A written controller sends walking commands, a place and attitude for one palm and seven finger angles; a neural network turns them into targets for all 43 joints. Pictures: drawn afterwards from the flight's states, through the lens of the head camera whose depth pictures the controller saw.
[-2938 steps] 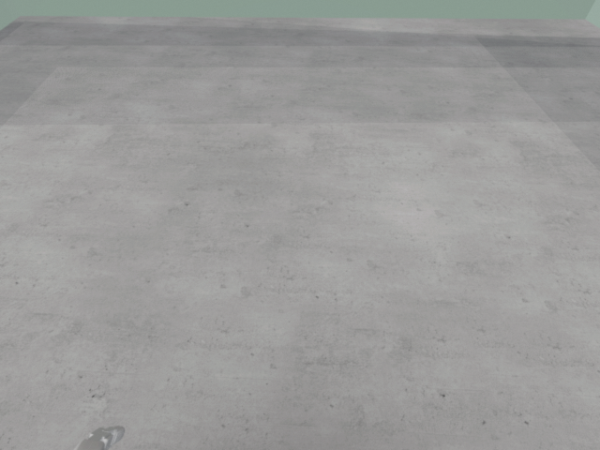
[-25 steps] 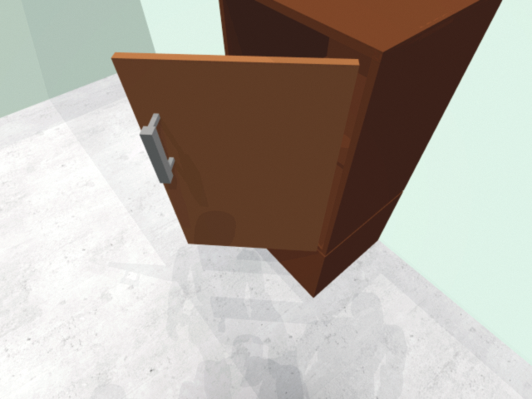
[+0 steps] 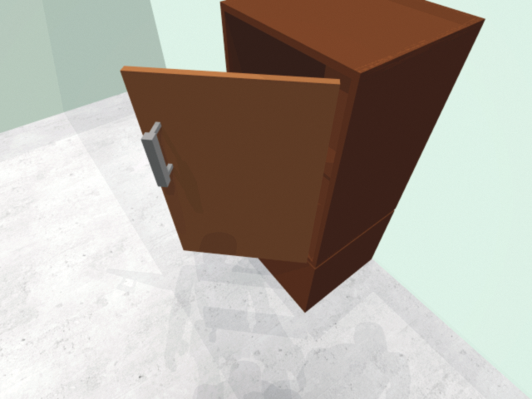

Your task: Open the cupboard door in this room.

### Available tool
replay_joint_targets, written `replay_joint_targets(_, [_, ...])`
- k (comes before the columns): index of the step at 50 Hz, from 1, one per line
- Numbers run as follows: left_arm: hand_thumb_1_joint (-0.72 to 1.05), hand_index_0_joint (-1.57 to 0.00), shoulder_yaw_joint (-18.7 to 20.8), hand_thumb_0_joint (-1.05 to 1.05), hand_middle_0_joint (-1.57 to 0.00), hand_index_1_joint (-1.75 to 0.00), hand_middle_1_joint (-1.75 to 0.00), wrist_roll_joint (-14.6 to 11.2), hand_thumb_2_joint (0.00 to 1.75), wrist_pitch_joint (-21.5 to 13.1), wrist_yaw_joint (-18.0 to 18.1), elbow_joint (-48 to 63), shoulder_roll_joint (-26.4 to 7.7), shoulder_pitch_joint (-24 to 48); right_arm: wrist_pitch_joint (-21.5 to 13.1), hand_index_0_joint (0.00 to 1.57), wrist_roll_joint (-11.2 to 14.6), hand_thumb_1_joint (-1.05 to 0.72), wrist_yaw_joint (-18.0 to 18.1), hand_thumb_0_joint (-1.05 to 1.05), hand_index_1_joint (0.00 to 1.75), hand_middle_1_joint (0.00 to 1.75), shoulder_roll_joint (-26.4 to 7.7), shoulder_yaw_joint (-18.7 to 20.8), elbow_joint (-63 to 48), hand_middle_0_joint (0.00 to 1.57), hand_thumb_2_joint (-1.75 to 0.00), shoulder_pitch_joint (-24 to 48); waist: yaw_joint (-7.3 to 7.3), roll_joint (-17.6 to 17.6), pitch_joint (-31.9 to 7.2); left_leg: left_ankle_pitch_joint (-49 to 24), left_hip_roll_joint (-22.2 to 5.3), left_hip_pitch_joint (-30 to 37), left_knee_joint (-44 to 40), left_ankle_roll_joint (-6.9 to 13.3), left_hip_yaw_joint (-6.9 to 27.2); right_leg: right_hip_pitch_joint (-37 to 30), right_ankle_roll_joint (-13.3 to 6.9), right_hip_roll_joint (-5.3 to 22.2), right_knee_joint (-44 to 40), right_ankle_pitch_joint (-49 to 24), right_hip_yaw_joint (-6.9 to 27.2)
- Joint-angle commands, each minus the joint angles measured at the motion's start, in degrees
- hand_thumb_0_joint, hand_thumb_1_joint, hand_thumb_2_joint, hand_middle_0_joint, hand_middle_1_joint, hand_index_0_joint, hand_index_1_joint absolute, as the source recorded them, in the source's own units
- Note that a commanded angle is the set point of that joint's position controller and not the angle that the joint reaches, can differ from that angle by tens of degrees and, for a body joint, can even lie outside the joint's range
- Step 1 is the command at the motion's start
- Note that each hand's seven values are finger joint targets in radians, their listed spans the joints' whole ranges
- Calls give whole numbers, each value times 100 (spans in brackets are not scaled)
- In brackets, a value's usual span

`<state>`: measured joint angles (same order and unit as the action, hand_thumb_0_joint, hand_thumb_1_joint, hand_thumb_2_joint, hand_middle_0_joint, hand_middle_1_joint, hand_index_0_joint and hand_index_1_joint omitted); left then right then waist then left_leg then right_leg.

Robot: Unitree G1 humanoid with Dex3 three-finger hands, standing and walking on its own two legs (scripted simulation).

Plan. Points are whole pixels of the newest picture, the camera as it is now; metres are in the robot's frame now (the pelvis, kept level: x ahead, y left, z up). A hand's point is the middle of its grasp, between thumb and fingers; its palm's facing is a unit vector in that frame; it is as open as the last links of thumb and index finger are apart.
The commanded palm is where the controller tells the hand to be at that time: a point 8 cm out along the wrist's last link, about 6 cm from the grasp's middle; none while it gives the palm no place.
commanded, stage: come to a stop and stand still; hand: left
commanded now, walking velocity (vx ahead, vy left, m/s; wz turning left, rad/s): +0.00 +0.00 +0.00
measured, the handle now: (160, 154) +0.56 +0.27 +0.03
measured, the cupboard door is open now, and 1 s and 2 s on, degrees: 46 46 46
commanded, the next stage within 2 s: look again from close up in 0.28 s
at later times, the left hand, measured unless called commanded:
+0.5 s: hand out of the picture -0.02 +0.19 -0.18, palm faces +0.00 -0.98 -0.18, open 7.3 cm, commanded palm none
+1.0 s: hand out of the picture +0.03 +0.24 -0.17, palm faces -0.01 -0.97 -0.23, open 7.3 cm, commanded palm +0.12 +0.28 -0.07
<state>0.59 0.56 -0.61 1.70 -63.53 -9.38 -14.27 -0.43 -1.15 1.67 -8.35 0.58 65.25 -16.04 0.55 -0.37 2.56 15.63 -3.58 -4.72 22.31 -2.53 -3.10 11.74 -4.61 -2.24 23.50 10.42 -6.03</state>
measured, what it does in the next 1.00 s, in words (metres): shifts its weight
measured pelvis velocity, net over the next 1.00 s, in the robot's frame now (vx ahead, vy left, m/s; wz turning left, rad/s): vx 0.01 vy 0.06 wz -0.03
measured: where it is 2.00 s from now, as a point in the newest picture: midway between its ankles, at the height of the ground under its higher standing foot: outside the picture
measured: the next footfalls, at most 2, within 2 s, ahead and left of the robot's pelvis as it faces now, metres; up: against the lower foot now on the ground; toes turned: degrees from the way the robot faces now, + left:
none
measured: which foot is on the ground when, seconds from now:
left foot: down 0.00-1.00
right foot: down 0.00-1.00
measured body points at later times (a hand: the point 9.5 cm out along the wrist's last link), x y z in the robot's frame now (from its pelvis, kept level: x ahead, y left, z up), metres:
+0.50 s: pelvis -0.01 +0.03 -0.01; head +0.00 +0.02 +0.44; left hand -0.02 +0.24 -0.16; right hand -0.05 -0.17 -0.17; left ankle -0.04 +0.15 -0.74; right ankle +0.03 -0.06 -0.74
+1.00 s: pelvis +0.01 +0.06 +0.00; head +0.03 +0.04 +0.44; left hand +0.03 +0.29 -0.16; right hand -0.01 -0.16 -0.17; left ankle -0.04 +0.15 -0.74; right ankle +0.03 -0.06 -0.74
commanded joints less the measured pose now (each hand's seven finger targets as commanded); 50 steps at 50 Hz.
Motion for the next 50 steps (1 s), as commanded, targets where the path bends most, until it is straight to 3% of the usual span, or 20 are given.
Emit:
replay_joint_targets(1, [90,-20,126,0,-20,-30,-30,7,90,-85,20,202,-674,-244,14,20,2,-90,20,0,30,30,-393,20,-23,20,-90,-625,-58,294,291,-37,-95,-462,-242,313,129,112,280,923,-1174,948,1261])
replay_joint_targets(9, [90,-20,119,0,-20,-30,-30,-3,90,-69,23,134,-553,-456,11,20,3,-90,24,0,30,30,-244,-16,42,20,-90,-929,-68,115,265,46,-78,-621,-278,316,135,90,292,885,-1177,1084,1188])
replay_joint_targets(18, [90,-20,62,0,-20,-30,-30,-9,90,-84,24,16,-337,-650,-77,20,12,-90,61,0,30,30,-136,-49,69,20,-90,-1086,-8,-54,311,-40,-197,-873,-508,320,262,-119,181,809,-754,435,987])
replay_joint_targets(19, [90,-20,21,0,-20,-30,-30,35,90,-214,269,-157,-472,-1056,-162,20,47,-90,5,0,30,30,-533,40,-277,20,-90,-192,190,-638,306,25,-245,-1130,649,110,-248,-158,594,1173,-338,-2441,1232])
replay_joint_targets(20, [90,-20,92,0,-20,-30,-30,11,90,-221,207,68,-856,-932,-35,20,65,-90,15,0,30,30,-150,33,-513,20,-90,-703,-162,-633,-446,745,40,-924,933,164,88,-218,213,1542,-619,-726,1782])
replay_joint_targets(21, [90,-20,69,0,-20,-30,-30,27,90,-216,141,120,-755,-647,-55,20,36,-90,8,0,30,30,-101,19,-440,20,-90,-851,-246,-804,-265,531,-1,-673,633,242,170,360,-133,1459,-651,656,1661])
replay_joint_targets(23, [90,-20,44,0,-20,-30,-30,43,90,-208,98,156,-485,-443,-103,20,-18,-90,-28,0,30,30,-118,-4,-420,20,-90,-1239,-314,-308,-220,84,-135,-729,325,354,331,556,-38,977,-270,969,1131])
replay_joint_targets(25, [90,-20,-6,0,-20,-30,-30,24,90,-157,64,144,-276,-455,-133,20,-8,-90,-10,0,30,30,-221,-10,-483,20,-90,-1147,-213,47,109,186,-261,-1186,-80,458,547,407,79,772,-94,817,1025])
replay_joint_targets(26, [90,-20,-20,0,-20,-30,-30,17,90,-144,51,122,-213,-466,-149,20,-1,-90,0,0,30,30,-279,-17,-516,20,-90,-1098,-177,120,269,231,-304,-1341,-235,484,609,346,113,724,-14,690,956])
replay_joint_targets(27, [90,-20,-34,0,-20,-30,-30,12,90,-138,37,116,-215,-459,-179,20,-11,-90,3,0,30,30,-282,-31,-535,20,-90,-1052,-128,-89,385,199,-319,-1437,-410,500,673,296,119,690,113,494,903])
replay_joint_targets(31, [90,-20,-43,0,-20,-30,-30,4,90,-121,25,91,-182,-534,-233,20,7,-90,17,0,30,30,-426,-47,-568,20,-90,-916,-34,6,562,239,-342,-1563,-700,528,756,101,184,667,266,83,844])
replay_joint_targets(36, [90,-20,-28,0,-20,-30,-30,-6,90,-119,36,129,-251,-463,-260,20,8,-90,33,0,30,30,-492,-57,-497,20,-90,-910,-64,207,399,-472,-300,-1135,-606,527,630,53,217,713,315,-326,844])
replay_joint_targets(42, [90,-20,23,0,-20,-30,-30,-3,90,-108,57,163,-334,-351,-278,20,8,-90,66,0,30,30,-482,-54,-374,20,-90,-816,-68,-27,121,-1643,-293,-641,-432,502,472,-68,216,761,457,-808,791])
replay_joint_targets(48, [90,-20,36,0,-20,-30,-30,-1,90,-99,56,121,-422,-303,-239,20,18,-90,76,0,30,30,-585,-34,-302,20,-90,-630,-75,45,71,-1556,-293,-478,-375,492,399,-120,205,796,413,-996,853])
replay_joint_targets(49, [90,-20,11,0,-20,-30,-30,32,90,-110,267,-124,-539,-910,-193,20,124,-90,-2,0,30,30,-876,43,-638,20,-90,-116,168,1240,67,-2155,-607,-892,572,397,225,-175,357,967,450,-2213,791])
replay_joint_targets(50, [88,-20,858,0,-20,-32,-32,-1018,89,-1361,134,8558,-1999,3833,-1090,20,413,-90,236,0,30,30,-1783,177,-2705,20,-90,67,-517,189,-2702,-2414,232,38,144,255,524,-465,299,438,753,-1744,709])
